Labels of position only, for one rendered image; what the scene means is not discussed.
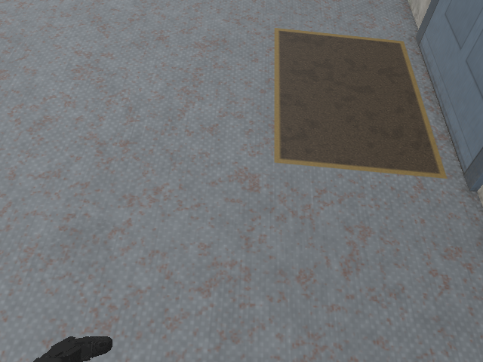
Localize robot left hand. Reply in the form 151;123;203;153
33;336;112;362

